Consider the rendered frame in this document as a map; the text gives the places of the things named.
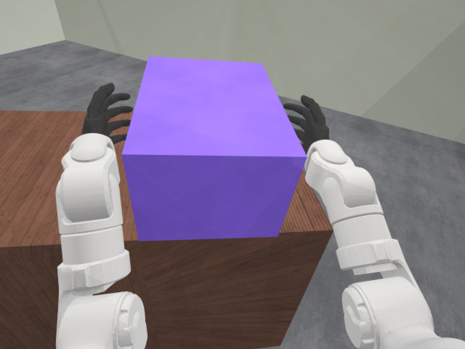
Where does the carton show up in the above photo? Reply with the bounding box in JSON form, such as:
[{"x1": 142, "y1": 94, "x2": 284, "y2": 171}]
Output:
[{"x1": 122, "y1": 56, "x2": 307, "y2": 241}]

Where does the robot right upper arm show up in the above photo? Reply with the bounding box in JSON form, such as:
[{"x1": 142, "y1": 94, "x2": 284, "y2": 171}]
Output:
[{"x1": 342, "y1": 276, "x2": 465, "y2": 349}]

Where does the left robot forearm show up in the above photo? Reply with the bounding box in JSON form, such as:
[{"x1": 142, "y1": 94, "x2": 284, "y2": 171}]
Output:
[{"x1": 56, "y1": 133, "x2": 131, "y2": 349}]

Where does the robot right hand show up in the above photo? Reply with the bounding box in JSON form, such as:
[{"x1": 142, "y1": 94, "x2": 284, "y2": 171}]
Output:
[{"x1": 283, "y1": 95, "x2": 329, "y2": 155}]

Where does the pedestal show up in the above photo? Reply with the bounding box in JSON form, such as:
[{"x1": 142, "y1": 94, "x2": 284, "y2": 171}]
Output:
[{"x1": 0, "y1": 111, "x2": 333, "y2": 349}]

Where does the right robot forearm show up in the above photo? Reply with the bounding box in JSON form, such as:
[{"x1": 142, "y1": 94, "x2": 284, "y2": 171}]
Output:
[{"x1": 304, "y1": 140, "x2": 434, "y2": 330}]

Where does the robot left upper arm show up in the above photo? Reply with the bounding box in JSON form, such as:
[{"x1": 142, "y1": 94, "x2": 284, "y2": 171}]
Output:
[{"x1": 57, "y1": 292, "x2": 147, "y2": 349}]

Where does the robot left hand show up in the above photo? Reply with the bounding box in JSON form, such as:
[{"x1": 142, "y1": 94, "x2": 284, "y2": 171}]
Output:
[{"x1": 81, "y1": 83, "x2": 133, "y2": 144}]

